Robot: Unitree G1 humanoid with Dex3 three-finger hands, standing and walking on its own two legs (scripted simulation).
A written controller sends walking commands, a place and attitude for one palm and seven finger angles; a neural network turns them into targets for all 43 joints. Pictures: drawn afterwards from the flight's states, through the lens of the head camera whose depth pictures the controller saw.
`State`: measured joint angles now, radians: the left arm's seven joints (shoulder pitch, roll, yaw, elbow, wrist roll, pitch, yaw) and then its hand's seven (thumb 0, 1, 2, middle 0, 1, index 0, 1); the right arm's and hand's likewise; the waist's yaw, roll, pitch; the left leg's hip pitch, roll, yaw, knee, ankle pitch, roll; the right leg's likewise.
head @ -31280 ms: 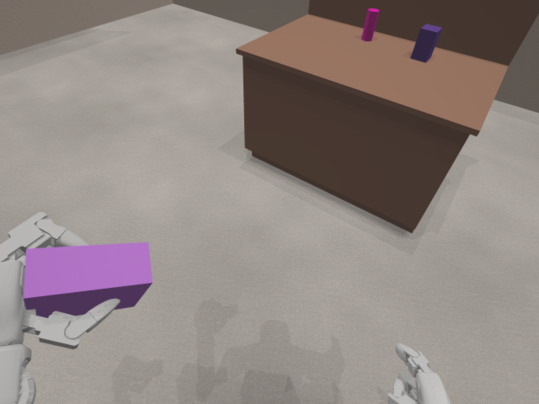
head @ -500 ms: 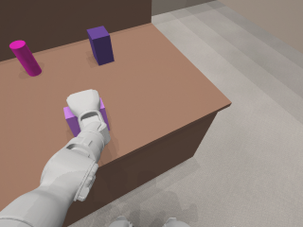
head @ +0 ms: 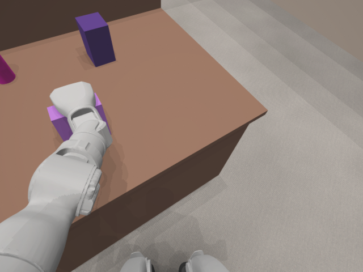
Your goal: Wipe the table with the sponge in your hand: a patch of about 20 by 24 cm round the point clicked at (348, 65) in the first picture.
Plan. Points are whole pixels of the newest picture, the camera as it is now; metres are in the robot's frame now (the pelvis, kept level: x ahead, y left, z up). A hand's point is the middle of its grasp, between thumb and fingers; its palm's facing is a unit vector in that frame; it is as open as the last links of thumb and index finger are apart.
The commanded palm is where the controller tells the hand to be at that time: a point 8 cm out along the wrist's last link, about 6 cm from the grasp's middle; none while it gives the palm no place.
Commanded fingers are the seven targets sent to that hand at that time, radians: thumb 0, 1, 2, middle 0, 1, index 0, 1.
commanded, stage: wipe forward along the third lane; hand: left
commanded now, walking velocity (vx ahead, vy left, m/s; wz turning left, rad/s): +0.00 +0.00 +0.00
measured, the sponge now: (84, 126) +0.48 +0.20 -0.02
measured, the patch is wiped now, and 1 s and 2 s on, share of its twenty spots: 0.75 1.00 1.00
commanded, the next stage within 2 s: wipe back along the third lane in 0.44 s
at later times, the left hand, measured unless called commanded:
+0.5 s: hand (73, 100) +0.54 +0.22 +0.02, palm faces -0.12 -0.01 -0.99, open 9.3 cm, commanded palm +0.54 +0.20 +0.05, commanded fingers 0.00 0.10 1.30 -1.20 -1.60 -1.20 -1.60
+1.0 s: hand (72, 100) +0.54 +0.22 +0.02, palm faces -0.09 +0.00 -1.00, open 9.3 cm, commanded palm +0.50 +0.18 +0.05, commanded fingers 0.00 0.10 1.30 -1.20 -1.60 -1.20 -1.60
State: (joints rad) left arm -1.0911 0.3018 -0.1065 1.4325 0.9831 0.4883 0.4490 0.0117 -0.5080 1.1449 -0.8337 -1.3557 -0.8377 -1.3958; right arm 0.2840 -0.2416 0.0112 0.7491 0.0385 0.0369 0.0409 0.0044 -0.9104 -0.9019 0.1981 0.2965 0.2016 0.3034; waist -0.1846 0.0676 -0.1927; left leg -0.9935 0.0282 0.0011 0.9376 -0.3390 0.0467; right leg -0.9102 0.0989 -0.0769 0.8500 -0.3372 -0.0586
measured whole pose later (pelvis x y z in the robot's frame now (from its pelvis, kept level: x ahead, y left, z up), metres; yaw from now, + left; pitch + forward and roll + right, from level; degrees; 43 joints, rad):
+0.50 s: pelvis +0.01 +0.02 -0.01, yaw -1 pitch +26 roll -6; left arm -1.23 0.38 -0.09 1.48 1.03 0.50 0.40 0.01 -0.51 1.14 -0.83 -1.36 -0.84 -1.40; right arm 0.29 -0.24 0.02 0.72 0.02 0.07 0.05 0.00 -0.91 -0.90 0.20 0.30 0.20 0.30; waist -0.23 0.07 -0.18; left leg -1.07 0.02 0.00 0.99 -0.37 0.08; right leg -0.98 0.09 -0.08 0.88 -0.36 -0.03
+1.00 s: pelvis +0.05 +0.04 +0.01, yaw -1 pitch +24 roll -5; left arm -1.03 0.26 -0.21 1.29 0.95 0.52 0.45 0.00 -0.48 1.13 -0.81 -1.38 -0.81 -1.42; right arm 0.31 -0.22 -0.01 0.75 0.03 0.12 0.10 0.00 -0.91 -0.90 0.20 0.30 0.20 0.30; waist -0.14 0.06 -0.20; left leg -0.91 0.01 0.02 0.89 -0.40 0.09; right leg -0.81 0.08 -0.04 0.76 -0.37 -0.01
